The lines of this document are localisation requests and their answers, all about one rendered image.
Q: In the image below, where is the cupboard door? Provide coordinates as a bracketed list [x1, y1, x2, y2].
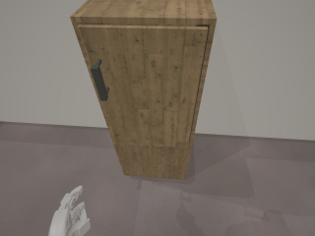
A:
[77, 25, 209, 148]

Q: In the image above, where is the handle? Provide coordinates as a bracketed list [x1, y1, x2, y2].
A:
[91, 59, 109, 101]

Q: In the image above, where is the robot left hand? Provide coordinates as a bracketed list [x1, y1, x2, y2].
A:
[48, 186, 91, 236]

